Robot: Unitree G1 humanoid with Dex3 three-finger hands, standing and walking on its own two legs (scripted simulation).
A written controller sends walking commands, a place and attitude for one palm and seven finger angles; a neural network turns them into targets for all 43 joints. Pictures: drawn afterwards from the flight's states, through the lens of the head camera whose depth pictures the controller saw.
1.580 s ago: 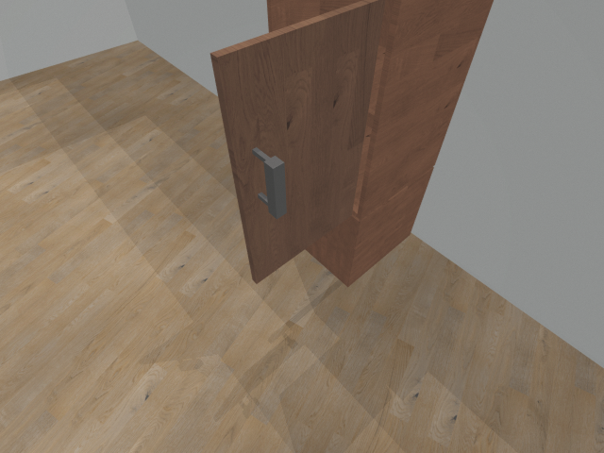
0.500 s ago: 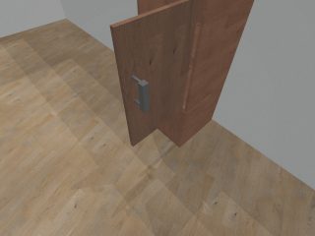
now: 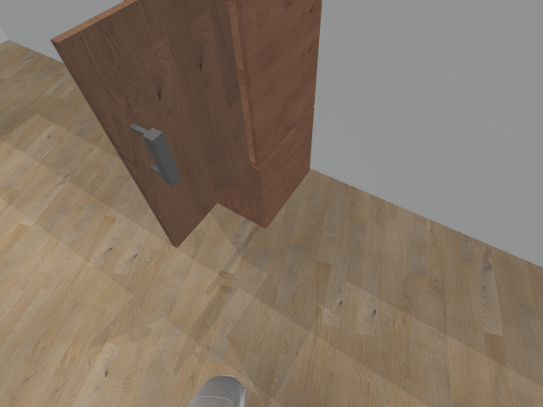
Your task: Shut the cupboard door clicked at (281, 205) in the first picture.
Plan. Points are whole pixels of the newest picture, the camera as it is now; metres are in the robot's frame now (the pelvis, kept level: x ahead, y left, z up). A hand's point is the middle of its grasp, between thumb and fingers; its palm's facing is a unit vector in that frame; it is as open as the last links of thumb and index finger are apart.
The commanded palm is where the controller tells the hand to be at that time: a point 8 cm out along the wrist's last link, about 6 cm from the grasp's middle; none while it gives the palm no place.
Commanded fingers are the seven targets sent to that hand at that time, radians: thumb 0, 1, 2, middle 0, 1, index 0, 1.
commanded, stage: walk to a spot facing it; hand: left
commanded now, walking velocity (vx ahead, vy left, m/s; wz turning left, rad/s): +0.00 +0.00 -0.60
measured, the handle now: (154, 154) +0.54 +0.29 +0.01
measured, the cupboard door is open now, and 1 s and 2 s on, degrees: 90 90 90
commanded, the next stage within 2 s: none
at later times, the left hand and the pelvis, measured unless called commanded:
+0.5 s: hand (173, 388) +0.16 +0.19 -0.16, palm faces -0.24 -0.94 -0.25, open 7.4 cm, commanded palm none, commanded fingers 0.00 0.90 0.90 -0.20 -0.30 -0.20 -0.30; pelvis +0.01 +0.01 -0.01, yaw -17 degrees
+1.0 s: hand (247, 337) +0.25 +0.08 -0.16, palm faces -0.54 -0.82 -0.16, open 7.4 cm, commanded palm none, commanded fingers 0.00 0.90 0.90 -0.20 -0.30 -0.20 -0.30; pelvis +0.06 -0.03 +0.00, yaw -34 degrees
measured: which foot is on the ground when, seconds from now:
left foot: up 0.00-0.24, down 0.26-0.54, up 0.56-0.84, down 0.86-1.00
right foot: down 0.00-0.24, up 0.26-0.52, down 0.54-0.84, up 0.86-1.00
